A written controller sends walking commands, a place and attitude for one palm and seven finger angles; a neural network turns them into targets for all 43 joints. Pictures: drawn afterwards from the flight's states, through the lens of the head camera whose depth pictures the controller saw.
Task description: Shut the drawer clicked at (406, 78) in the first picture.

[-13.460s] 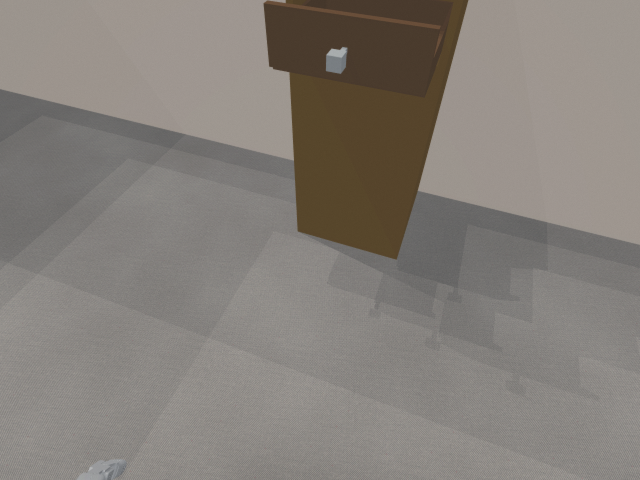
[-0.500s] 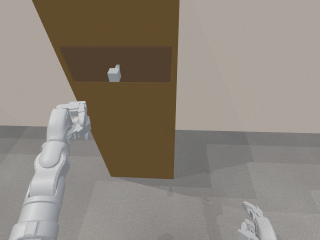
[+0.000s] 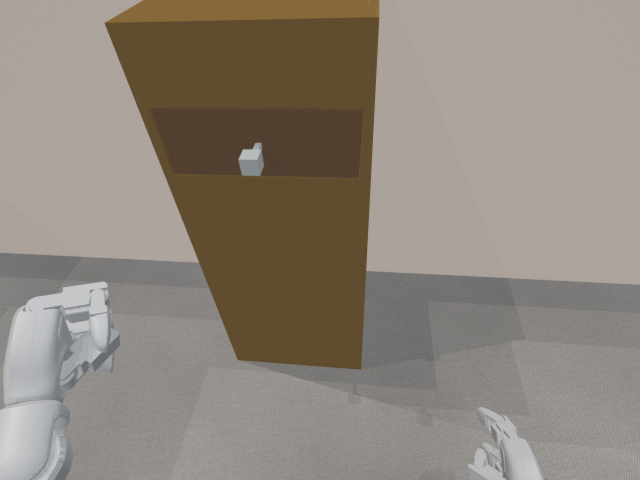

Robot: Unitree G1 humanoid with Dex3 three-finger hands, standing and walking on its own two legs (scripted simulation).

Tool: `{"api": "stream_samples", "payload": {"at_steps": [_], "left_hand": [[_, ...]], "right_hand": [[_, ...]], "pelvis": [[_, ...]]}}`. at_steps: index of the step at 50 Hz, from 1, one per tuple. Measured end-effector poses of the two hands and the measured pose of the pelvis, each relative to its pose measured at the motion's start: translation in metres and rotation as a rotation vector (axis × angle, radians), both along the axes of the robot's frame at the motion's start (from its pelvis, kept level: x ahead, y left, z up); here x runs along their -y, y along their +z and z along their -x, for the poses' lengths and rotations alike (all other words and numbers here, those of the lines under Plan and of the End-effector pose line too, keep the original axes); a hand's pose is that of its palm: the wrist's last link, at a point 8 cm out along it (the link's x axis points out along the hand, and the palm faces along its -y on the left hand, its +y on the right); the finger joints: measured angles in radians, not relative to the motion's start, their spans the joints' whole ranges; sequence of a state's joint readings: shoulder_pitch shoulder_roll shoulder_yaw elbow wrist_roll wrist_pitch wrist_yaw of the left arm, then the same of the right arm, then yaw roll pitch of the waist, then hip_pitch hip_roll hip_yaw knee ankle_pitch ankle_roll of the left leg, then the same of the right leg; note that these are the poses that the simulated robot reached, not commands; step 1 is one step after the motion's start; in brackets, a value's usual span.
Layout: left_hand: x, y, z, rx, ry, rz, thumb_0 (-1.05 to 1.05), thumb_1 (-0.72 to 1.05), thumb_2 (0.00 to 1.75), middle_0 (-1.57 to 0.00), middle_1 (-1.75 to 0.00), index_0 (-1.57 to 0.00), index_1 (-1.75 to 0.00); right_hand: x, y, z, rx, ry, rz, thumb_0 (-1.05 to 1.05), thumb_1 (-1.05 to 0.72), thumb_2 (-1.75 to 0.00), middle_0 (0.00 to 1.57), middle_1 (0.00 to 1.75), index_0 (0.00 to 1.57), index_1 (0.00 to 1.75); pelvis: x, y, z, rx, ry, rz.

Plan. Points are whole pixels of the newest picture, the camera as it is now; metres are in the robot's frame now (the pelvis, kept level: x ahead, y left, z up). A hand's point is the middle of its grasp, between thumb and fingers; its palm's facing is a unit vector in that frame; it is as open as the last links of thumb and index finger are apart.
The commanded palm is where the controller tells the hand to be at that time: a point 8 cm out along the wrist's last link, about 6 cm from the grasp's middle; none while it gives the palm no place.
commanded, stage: draw the hand back to the body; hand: left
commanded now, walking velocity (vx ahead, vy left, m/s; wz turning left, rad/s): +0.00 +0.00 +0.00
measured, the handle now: (254, 156) +0.63 +0.20 +0.09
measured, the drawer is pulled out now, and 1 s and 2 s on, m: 0.00 0.00 0.00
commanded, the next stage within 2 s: step back with the hand held close in 0.26 s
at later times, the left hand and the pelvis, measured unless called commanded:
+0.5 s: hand (79, 347) +0.18 +0.25 +0.17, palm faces +0.39 -0.82 -0.43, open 3.3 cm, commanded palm +0.13 +0.29 +0.17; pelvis +0.00 +0.01 +0.00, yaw +1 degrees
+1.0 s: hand (25, 418) +0.12 +0.26 +0.16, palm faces +0.33 -0.81 -0.49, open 3.2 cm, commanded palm +0.06 +0.31 +0.17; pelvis -0.07 +0.03 -0.01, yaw +1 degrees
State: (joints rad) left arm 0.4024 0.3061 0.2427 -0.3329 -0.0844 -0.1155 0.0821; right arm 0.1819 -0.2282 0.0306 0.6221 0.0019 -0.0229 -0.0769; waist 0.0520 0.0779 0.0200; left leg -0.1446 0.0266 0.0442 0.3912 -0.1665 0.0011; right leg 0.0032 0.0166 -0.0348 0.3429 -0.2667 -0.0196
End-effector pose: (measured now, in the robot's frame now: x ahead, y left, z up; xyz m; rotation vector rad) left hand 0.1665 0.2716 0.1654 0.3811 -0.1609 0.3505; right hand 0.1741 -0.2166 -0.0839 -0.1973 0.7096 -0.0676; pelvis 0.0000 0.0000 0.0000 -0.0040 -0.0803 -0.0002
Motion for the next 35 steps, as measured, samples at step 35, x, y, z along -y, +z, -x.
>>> {"api": "stream_samples", "payload": {"at_steps": [35], "left_hand": [[-0.019,0.012,0.028,-0.081,-0.048,-0.175,0.01,0.89,0.9,-1.41,-1.6,-1.4,-1.6]], "right_hand": [[0.003,-0.001,0.018,-0.051,-0.085,0.029,0.01,-0.9,-0.9,0.2,0.3,0.2,0.3]], "pelvis": [[-0.019,-0.004,0.016,-0.081,-0.007,0.009]]}}
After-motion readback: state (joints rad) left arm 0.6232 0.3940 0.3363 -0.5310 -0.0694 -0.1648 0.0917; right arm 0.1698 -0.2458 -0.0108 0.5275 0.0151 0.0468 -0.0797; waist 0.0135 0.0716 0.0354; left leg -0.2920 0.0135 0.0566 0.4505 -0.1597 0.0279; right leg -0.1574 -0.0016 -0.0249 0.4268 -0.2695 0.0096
